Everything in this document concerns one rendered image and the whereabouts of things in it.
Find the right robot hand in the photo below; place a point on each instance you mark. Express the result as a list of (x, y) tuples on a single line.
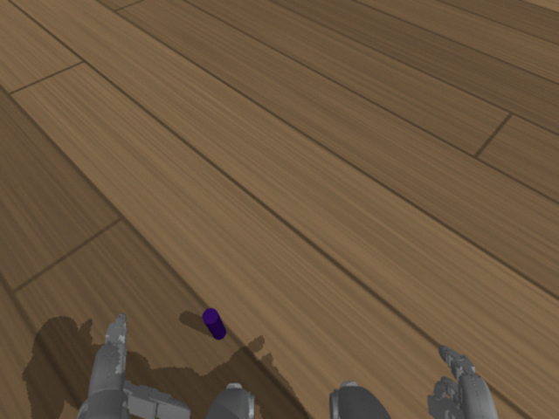
[(470, 398)]

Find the left robot arm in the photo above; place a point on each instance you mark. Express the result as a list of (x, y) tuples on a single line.
[(106, 404)]

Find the can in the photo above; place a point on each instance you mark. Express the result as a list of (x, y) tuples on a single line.
[(214, 323)]

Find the left robot hand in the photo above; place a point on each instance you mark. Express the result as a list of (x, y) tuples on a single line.
[(109, 373)]

